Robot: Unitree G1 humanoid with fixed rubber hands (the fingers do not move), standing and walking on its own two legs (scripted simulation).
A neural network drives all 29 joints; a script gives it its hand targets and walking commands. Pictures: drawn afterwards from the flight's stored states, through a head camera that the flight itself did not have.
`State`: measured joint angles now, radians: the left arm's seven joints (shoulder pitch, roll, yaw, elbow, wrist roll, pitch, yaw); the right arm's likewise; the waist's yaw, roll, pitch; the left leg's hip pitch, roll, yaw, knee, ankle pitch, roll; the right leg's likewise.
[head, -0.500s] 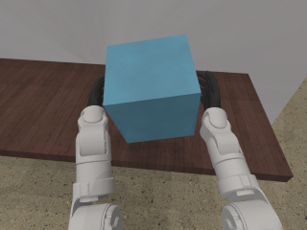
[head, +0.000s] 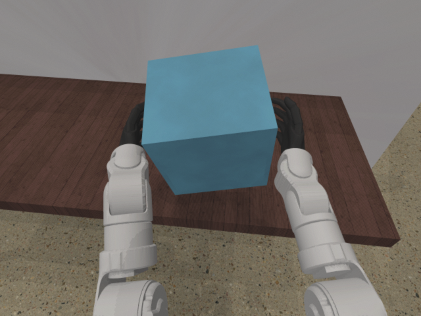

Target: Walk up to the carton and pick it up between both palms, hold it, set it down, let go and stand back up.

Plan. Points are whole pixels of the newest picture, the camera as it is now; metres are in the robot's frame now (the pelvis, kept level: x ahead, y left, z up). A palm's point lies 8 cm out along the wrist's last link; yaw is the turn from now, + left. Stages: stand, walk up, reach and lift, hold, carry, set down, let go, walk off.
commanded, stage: hold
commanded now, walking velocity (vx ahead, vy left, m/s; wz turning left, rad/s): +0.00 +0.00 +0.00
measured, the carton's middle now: (212, 127) +0.41 -0.01 +0.15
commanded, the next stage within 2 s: set down in 1.80 s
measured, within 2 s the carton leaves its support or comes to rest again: neither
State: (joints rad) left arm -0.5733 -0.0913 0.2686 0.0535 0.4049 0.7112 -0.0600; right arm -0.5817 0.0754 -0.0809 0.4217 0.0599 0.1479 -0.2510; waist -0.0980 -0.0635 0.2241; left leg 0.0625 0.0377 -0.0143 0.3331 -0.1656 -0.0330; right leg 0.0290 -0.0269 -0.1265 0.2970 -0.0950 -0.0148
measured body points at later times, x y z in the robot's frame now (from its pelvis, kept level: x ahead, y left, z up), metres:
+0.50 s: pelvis +0.01 +0.00 +0.00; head +0.00 +0.02 +0.45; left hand +0.39 +0.13 +0.16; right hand +0.37 -0.15 +0.16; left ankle +0.03 +0.14 -0.75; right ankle +0.06 -0.11 -0.75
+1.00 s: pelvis +0.00 +0.00 +0.00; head +0.00 +0.01 +0.45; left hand +0.39 +0.14 +0.16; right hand +0.38 -0.15 +0.16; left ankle +0.03 +0.14 -0.75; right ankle +0.06 -0.11 -0.75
